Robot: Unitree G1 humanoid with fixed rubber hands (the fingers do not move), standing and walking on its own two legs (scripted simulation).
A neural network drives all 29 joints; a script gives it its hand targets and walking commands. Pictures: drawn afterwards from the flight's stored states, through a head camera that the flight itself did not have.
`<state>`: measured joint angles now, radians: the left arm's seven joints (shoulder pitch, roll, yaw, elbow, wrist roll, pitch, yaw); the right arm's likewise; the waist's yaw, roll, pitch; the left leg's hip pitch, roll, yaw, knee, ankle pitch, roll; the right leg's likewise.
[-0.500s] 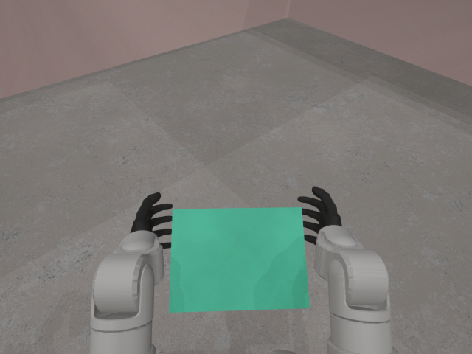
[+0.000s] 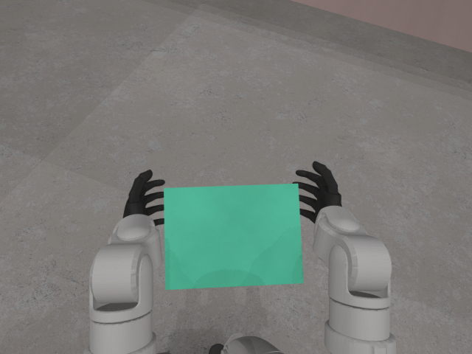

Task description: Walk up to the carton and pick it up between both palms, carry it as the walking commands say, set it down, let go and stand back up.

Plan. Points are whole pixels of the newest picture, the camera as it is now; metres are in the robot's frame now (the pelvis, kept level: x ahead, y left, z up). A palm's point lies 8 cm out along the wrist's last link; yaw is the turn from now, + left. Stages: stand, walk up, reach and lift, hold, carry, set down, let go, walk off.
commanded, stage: carry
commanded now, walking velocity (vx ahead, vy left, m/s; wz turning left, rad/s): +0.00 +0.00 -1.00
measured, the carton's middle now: (231, 228) +0.32 -0.01 -0.01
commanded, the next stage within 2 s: none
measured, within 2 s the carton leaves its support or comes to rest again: neither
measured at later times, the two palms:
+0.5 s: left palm (309, 211) +0.33 -0.13 +0.05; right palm out of the picture +0.19 -0.37 +0.06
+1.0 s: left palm (454, 229) +0.27 -0.34 +0.10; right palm out of the picture +0.04 -0.48 +0.12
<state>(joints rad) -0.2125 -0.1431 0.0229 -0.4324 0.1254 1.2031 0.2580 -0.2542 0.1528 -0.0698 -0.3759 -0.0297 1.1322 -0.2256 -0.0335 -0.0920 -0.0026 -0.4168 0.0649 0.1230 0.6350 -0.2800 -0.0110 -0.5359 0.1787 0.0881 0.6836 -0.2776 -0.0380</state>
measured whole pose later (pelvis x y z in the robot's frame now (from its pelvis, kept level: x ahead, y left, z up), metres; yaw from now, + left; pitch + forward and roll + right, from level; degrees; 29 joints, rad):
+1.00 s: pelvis +0.01 -0.18 +0.00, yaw -59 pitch +1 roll -2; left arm -0.23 -0.15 0.00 -0.36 0.12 1.31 0.26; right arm -0.21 0.14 -0.06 -0.37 -0.09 1.28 -0.24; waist 0.01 -0.01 -0.06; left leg -0.17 0.31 0.36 0.68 -0.44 -0.12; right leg -0.54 -0.05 -0.07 0.90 -0.33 0.03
